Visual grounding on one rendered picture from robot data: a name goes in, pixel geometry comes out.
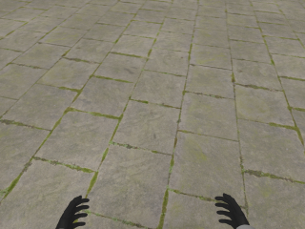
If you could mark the robot right hand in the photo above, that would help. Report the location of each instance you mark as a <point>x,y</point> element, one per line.
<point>236,215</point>

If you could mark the robot left hand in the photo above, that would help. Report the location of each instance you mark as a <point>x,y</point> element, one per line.
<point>68,217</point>

